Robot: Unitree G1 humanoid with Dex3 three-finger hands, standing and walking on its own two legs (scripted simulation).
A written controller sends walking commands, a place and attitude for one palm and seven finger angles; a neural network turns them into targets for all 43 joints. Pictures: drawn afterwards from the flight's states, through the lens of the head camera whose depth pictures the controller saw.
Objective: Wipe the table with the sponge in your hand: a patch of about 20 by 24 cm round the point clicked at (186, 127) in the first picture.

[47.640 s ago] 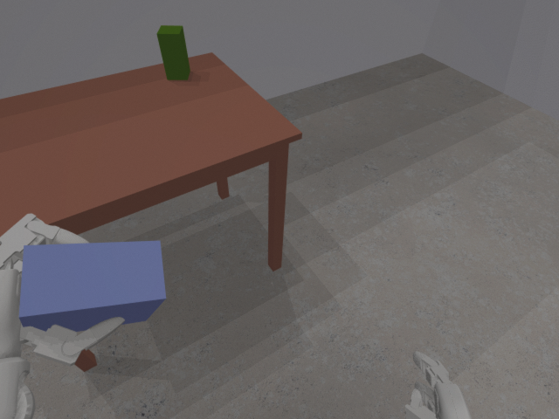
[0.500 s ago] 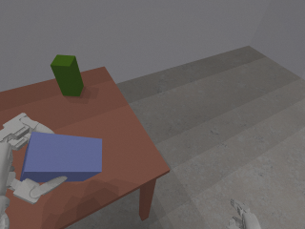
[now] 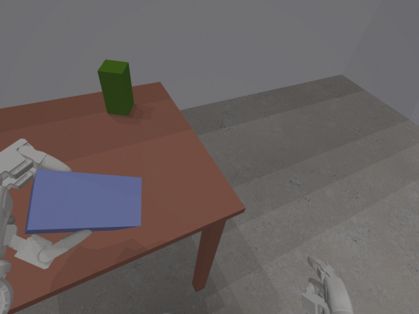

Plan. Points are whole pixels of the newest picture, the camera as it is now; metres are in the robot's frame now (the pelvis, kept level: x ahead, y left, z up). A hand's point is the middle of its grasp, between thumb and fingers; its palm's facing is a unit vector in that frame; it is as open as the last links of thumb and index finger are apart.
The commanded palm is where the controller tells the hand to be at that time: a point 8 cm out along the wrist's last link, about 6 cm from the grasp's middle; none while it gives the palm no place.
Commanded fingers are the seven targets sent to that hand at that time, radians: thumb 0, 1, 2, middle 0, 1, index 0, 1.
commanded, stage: step back with the hand held close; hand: left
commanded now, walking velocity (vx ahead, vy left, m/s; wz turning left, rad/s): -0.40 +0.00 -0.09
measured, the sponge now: (98, 205) +0.23 +0.19 +0.15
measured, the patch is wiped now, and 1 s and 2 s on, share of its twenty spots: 1.00 1.00 1.00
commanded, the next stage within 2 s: stop stepping back and stand still in 0.50 s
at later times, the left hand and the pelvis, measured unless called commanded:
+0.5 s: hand (16, 296) +0.11 +0.22 +0.18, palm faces +0.24 -0.89 -0.38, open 10.4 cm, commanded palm +0.05 +0.27 +0.20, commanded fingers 0.00 0.10 1.30 -1.20 -1.60 -1.20 -1.60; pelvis -0.12 +0.00 +0.01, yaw -2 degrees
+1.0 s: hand out of the picture -0.06 +0.22 +0.18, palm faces +0.34 -0.89 -0.30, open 10.4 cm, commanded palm -0.11 +0.26 +0.20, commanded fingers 0.00 0.10 1.30 -1.20 -1.60 -1.20 -1.60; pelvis -0.27 -0.02 +0.02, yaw -1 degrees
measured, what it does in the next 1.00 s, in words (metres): walks backwards: right foot, then left foot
